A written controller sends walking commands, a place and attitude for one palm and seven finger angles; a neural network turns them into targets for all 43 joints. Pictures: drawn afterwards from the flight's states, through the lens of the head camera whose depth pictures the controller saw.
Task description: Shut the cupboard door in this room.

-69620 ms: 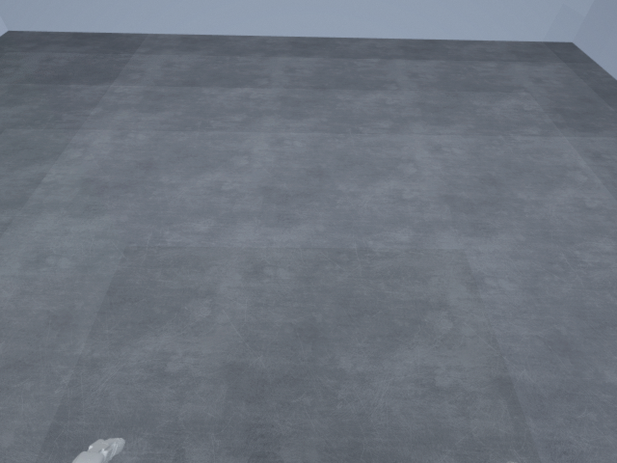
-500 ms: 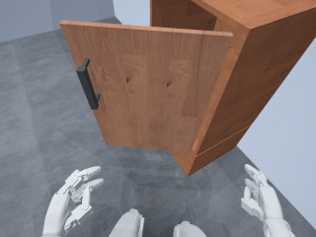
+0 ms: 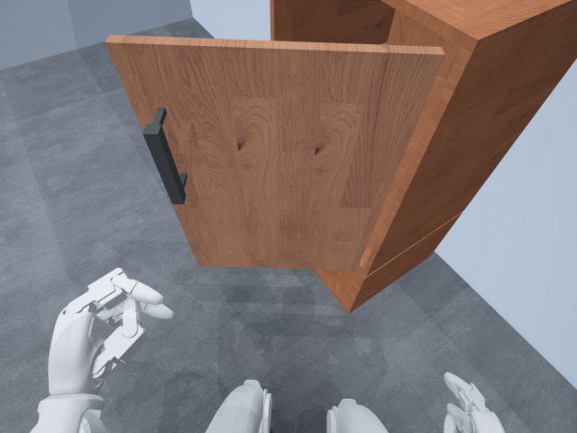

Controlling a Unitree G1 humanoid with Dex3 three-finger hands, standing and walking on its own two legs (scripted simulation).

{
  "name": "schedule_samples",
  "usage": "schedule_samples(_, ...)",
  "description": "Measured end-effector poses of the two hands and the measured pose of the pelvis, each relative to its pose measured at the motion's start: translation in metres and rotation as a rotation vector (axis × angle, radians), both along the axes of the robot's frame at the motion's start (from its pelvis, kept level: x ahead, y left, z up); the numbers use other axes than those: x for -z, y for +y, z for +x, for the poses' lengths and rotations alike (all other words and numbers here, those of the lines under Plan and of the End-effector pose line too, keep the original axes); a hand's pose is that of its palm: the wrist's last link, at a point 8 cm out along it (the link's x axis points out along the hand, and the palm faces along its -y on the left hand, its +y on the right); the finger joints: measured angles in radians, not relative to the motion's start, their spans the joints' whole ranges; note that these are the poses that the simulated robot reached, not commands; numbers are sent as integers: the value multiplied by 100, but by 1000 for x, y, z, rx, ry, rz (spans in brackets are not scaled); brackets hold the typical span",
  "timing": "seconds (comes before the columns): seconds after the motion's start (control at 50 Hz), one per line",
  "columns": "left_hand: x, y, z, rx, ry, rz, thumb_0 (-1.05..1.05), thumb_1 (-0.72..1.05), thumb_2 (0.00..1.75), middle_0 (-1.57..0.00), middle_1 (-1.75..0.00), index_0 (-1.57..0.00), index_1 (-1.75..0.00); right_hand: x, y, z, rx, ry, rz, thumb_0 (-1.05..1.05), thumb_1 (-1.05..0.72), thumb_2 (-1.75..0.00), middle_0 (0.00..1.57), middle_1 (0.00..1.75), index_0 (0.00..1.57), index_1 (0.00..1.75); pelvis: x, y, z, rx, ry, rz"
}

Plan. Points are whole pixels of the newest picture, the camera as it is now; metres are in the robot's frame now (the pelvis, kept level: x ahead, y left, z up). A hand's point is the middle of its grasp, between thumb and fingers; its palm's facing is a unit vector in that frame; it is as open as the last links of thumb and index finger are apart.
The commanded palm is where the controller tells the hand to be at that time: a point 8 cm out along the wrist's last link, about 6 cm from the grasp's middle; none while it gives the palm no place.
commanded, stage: raise the hand and make a fist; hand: left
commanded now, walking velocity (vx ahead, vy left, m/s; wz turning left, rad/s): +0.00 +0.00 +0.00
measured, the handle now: (170, 159) +0.49 +0.22 +0.07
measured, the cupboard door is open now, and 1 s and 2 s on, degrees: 55 55 55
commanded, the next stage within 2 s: bring the fist close to the handle in 0.94 s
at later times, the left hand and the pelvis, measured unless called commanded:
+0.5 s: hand (144, 334) +0.23 +0.19 +0.06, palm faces -0.02 -1.00 -0.04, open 3.1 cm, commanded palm +0.21 +0.25 +0.07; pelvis +0.01 +0.01 +0.01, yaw +0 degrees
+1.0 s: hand (151, 319) +0.24 +0.18 +0.08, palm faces +0.06 -1.00 -0.06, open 3.1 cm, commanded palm +0.21 +0.22 +0.07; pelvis +0.01 -0.02 +0.01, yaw +1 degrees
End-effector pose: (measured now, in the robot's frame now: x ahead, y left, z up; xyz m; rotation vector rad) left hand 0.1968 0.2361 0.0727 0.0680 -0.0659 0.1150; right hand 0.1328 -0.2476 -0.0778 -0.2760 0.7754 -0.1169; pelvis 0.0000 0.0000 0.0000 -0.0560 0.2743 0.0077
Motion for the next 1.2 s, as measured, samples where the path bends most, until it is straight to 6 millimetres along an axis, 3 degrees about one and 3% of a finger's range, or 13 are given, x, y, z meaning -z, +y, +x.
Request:
schedule_samples(0.14,30,-16,3,166,184,-58,1,90,90,-105,-123,-105,-122,-15,15,42,-2,-101,-1,1,-91,-90,20,30,20,30,-1,11,4,4,5,-6)
schedule_samples(0.26,-4,16,3,7,44,-26,2,90,90,-116,-135,-116,-134,-32,40,70,-67,-166,31,1,-91,-90,20,30,20,30,-8,12,9,-2,-7,-11)
schedule_samples(0.32,-12,21,5,-4,-9,-17,2,90,90,-121,-140,-121,-140,-32,49,77,-106,-170,49,1,-91,-90,20,30,20,30,-8,13,10,-13,-8,-17)
schedule_samples(0.46,17,2,9,147,192,-44,1,90,90,-128,-147,-127,-147,-31,48,69,-90,-130,58,1,-91,-90,20,30,20,30,-12,11,11,-12,-16,-14)
schedule_samples(0.6,-19,24,13,18,27,6,2,90,90,-130,-149,-129,-149,-26,28,49,-59,-76,33,1,-91,-90,20,30,20,30,-15,3,13,-11,-22,-9)
schedule_samples(0.64,-20,23,15,18,8,5,2,90,90,-130,-150,-129,-149,-22,22,44,-53,-63,33,1,-91,-90,20,30,20,30,-14,2,12,-13,-18,-8)
schedule_samples(0.78,15,-10,16,153,192,-56,1,90,90,-130,-150,-130,-150,-21,3,35,-4,-60,25,1,-91,-90,20,30,20,30,-13,-6,12,-1,-15,7)
schedule_samples(0.94,-19,-3,15,34,-2,3,2,90,90,-130,-150,-130,-150,-20,-4,42,-20,-85,34,1,-91,-90,20,30,20,30,-11,-16,12,-1,-22,14)
schedule_samples(1.1,12,-26,12,133,173,-41,1,90,90,-130,-150,-130,-150,-18,-4,50,-24,-98,56,1,-91,-90,20,30,20,30,-10,-21,12,-1,-20,22)
schedule_samples(1.2,-4,-12,29,74,42,4,2,90,90,-130,-150,-130,-150,-14,-5,51,-36,-93,42,1,-91,-90,20,30,20,30,-7,-24,11,-2,-16,19)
